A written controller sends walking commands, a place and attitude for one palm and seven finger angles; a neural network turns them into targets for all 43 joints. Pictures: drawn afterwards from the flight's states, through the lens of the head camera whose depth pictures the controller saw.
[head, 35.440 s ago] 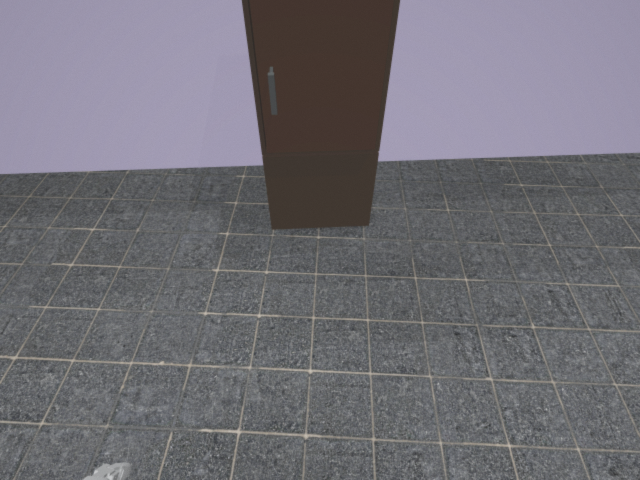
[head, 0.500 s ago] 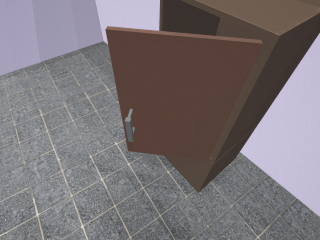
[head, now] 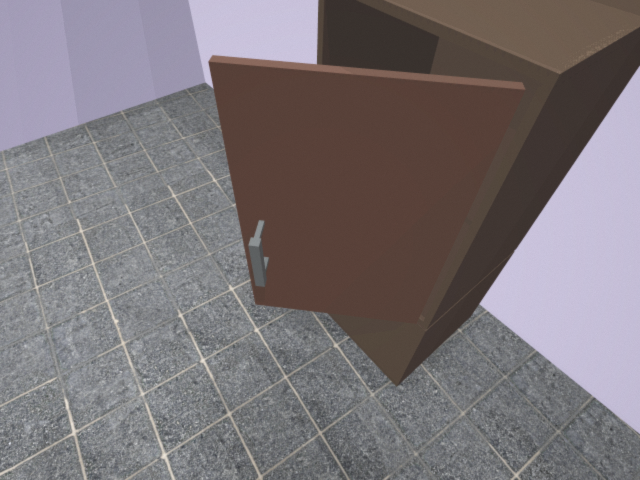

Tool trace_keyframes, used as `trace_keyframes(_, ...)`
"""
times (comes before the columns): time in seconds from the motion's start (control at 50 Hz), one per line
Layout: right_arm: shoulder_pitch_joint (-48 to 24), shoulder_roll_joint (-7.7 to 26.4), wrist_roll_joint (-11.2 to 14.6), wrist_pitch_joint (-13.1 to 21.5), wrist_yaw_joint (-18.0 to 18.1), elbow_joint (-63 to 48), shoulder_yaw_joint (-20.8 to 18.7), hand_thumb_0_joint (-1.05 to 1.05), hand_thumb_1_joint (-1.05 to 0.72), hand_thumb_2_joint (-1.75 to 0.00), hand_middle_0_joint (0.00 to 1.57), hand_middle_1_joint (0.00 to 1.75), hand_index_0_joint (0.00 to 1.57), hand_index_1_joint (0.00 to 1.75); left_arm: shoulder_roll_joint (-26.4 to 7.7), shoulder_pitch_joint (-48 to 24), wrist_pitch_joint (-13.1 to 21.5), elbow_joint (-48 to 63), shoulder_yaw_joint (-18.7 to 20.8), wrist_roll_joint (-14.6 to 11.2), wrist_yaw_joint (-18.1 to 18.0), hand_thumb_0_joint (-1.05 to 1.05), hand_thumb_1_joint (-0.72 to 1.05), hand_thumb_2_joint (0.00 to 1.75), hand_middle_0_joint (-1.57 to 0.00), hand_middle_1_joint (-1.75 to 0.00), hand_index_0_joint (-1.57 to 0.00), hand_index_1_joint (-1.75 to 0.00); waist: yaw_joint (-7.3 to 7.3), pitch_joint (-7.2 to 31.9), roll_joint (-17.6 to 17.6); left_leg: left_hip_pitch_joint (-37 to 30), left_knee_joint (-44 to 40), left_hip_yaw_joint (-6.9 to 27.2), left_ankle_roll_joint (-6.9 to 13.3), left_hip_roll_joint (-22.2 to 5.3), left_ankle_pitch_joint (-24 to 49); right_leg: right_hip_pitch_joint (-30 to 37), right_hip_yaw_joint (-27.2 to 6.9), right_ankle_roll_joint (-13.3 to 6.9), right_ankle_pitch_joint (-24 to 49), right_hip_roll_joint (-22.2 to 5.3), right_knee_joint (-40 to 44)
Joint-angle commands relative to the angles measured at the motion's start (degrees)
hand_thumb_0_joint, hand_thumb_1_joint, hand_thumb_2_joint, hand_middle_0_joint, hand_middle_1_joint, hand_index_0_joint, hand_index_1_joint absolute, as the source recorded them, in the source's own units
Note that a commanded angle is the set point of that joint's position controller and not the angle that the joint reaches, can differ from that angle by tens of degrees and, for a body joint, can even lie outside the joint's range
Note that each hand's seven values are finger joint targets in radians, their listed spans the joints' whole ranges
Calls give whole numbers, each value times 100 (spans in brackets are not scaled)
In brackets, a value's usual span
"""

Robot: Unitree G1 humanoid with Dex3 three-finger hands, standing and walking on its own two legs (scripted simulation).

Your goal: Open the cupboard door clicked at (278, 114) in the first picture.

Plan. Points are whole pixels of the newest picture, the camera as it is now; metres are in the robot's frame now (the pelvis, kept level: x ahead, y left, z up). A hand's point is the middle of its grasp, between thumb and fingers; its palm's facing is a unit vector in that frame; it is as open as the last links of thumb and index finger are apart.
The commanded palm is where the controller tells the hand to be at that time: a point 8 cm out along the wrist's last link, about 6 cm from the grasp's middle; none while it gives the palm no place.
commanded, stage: raise the hand with hooked fingers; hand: left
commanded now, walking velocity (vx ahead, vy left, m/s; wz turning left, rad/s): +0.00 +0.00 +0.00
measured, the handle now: (260, 254) +0.51 +0.14 -0.11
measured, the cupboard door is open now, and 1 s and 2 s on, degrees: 43 43 43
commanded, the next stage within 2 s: none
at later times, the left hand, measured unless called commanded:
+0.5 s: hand out of the picture +0.12 +0.20 -0.09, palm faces +0.02 -1.00 -0.01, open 9.0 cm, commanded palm +0.12 +0.26 -0.08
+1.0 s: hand (144, 453) +0.16 +0.24 -0.09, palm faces -0.05 -1.00 -0.03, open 12.0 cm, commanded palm +0.14 +0.29 -0.08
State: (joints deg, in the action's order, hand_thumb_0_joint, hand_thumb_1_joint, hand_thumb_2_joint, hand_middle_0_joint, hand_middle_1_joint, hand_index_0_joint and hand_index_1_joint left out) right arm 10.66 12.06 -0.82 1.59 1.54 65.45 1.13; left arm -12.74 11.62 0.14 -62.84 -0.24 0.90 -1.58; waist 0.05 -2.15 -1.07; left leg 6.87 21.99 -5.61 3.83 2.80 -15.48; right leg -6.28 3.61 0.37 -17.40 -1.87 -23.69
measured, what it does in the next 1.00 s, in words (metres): lowers itself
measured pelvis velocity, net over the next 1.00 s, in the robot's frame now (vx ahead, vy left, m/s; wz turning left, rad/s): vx -0.08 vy -0.01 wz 0.03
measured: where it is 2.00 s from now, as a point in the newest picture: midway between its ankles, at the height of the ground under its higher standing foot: outside the picture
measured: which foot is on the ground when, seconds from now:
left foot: down 0.00-1.00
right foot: down 0.00-1.00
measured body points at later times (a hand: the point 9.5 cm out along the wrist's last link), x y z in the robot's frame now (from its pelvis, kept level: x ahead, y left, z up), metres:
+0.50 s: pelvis -0.08 -0.05 -0.12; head -0.01 -0.03 +0.32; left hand +0.12 +0.26 -0.09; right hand +0.16 -0.29 -0.16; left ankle -0.04 +0.07 -0.74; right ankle -0.05 -0.12 -0.74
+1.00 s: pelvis -0.08 -0.01 -0.11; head +0.01 +0.01 +0.33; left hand +0.16 +0.29 -0.08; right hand +0.08 -0.27 -0.19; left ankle -0.04 +0.07 -0.74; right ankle -0.05 -0.12 -0.74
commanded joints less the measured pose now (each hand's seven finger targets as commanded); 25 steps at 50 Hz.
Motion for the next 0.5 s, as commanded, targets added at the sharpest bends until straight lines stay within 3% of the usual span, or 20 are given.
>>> trace_keyframes(0.0,604,1446,334,844,135,-2451,-486,0,-90,-90,20,30,20,30,-2527,-3350,1288,8454,1930,-911,-213,0,88,89,-20,-32,-20,-32,-420,2848,1092,-1575,370,1136,-596,-511,4865,-331,-20,-263,3229,-10,-565)
trace_keyframes(0.02,218,1099,206,1452,301,-2311,-243,0,-90,-90,20,30,20,30,-1868,-479,1066,6899,1342,-453,-227,0,85,88,-20,-33,-20,-33,-57,2590,2164,-2605,-7,1320,-496,-979,5812,-1271,9,-262,1053,202,-1272)
trace_keyframes(0.04,166,791,195,1527,218,-2250,-341,0,-90,-90,20,30,20,30,-504,932,461,6025,780,-785,-260,0,83,87,-21,-34,-21,-34,-100,1736,1926,-1711,-15,1062,-756,-729,5602,-1519,132,-253,64,184,-1636)
trace_keyframes(0.06,394,830,217,1489,129,-2118,-449,0,-90,-90,20,30,20,30,-39,593,504,5650,624,-900,-95,0,81,86,-21,-36,-21,-36,-336,862,762,-1009,216,961,-665,-784,4875,-1935,79,-172,62,141,-1333)
trace_keyframes(0.08,240,1043,122,1484,65,-2452,-591,0,-90,-90,20,30,20,30,-199,195,798,5491,897,-1019,129,0,78,85,-21,-37,-21,-37,-333,311,115,-178,674,1026,-564,-708,3791,-2215,160,-152,128,154,-1094)
trace_keyframes(0.1,217,1154,70,1458,43,-2602,-655,0,-90,-90,20,30,20,30,-388,398,1176,5064,1230,-1118,396,0,76,84,-21,-39,-21,-39,-302,334,-349,469,1172,960,-512,-565,2674,-2373,223,-162,435,187,-948)
trace_keyframes(0.12,111,1154,50,1432,33,-2783,-656,0,-90,-90,20,30,20,30,-303,865,1597,4458,1379,-1242,682,0,74,83,-21,-40,-21,-40,-237,315,-912,1303,1606,893,-463,-391,1626,-2532,267,-155,716,190,-1115)
trace_keyframes(0.14,27,1131,69,1457,-34,-2945,-641,0,-90,-90,20,30,20,30,-281,1312,2022,3994,1499,-1332,1039,0,71,82,-21,-42,-21,-42,-73,393,-802,1885,1914,788,-448,-236,1196,-2601,190,-203,883,142,-1429)
trace_keyframes(0.16,-80,1115,92,1467,-73,-3127,-630,0,-90,-90,20,30,20,30,-225,1372,2486,3949,1516,-1457,1417,0,69,81,-22,-43,-22,-43,31,714,-1033,2335,2248,739,-429,-189,1056,-2846,175,-217,953,164,-1917)
trace_keyframes(0.2,-250,1153,128,1533,-138,-3431,-678,0,-90,-90,20,30,20,30,-391,1345,3336,3912,1755,-1683,2244,0,64,79,-22,-47,-22,-47,242,1452,-840,3013,2979,620,-454,-129,1023,-3292,17,-238,1042,200,-2851)
trace_keyframes(0.22,-323,1166,137,1591,-177,-3579,-690,0,-90,-90,20,30,20,30,-461,1122,3694,4015,1716,-1787,2646,0,62,78,-22,-48,-22,-48,225,1731,-619,3258,3263,645,-458,-121,864,-3534,-106,-243,869,211,-3142)
trace_keyframes(0.24,-300,1171,178,1630,-223,-3720,-694,0,-90,-90,20,30,20,30,-789,876,3926,3978,1932,-1899,3064,0,60,77,-22,-50,-22,-50,260,1883,-146,3498,3530,635,-464,-93,639,-3656,-372,-291,612,157,-3316)
trace_keyframes(0.26,-344,1212,220,1672,-221,-3921,-686,0,-90,-90,20,30,20,30,-1172,554,4085,4234,2196,-2084,3438,0,57,76,-22,-51,-22,-51,215,2158,36,3762,3796,598,-432,-87,423,-3616,-631,-281,392,112,-3368)
trace_keyframes(0.28,-356,1216,262,1667,-183,-4113,-682,0,-90,-90,20,30,20,30,-1514,578,4008,4255,2569,-2250,3637,0,55,75,-22,-53,-22,-53,295,2446,-91,4115,4001,507,-372,-86,159,-3450,-898,-220,86,67,-3328)
trace_keyframes(0.34,-267,1181,323,1608,9,-4460,-594,0,-90,-90,20,30,20,30,-1895,-404,3639,5133,2790,-2694,3795,0,48,72,-23,-57,-23,-57,166,2462,-102,4782,4369,491,-260,-176,-543,-3424,-1430,-67,-1155,54,-3021)
trace_keyframes(0.36,-197,1127,329,1589,74,-4502,-576,0,-90,-90,20,30,20,30,-1902,-653,3579,5553,2743,-2741,3750,0,46,71,-23,-58,-23,-58,130,2497,146,4794,4436,499,-221,-218,-608,-3352,-1515,-43,-1358,37,-2908)
trace_keyframes(0.4,-109,1082,334,1573,194,-4453,-530,0,-90,-90,20,30,20,30,-1887,-955,3481,5953,2617,-2674,3560,0,41,69,-24,-62,-24,-62,-7,2305,360,4733,4466,551,-153,-309,-773,-3614,-1499,-57,-1839,86,-2755)
trace_keyframes(0.44,-18,1111,301,1593,304,-4337,-467,0,-90,-90,20,30,20,30,-1872,-1439,3385,6375,2353,-2552,3434,0,36,67,-24,-64,-24,-64,-196,2344,494,4626,4563,624,-85,-359,-667,-3877,-1380,-67,-1679,189,-2908)
trace_keyframes(0.46,28,1109,309,1609,351,-4204,-469,0,-90,-90,20,30,20,30,-2003,-1385,3317,6308,2408,-2456,3391,0,34,66,-24,-66,-24,-66,-187,2333,590,4590,4558,643,-95,-376,-653,-3892,-1362,-82,-1611,179,-2882)
trace_keyframes(0.48,44,1101,312,1623,366,-4152,-443,0,-90,-90,20,30,20,30,-1887,-1164,3223,6207,2282,-2390,3382,0,32,65,-24,-68,-24,-68,-192,2272,710,4556,4488,679,-97,-374,-674,-3975,-1245,-106,-1619,204,-2899)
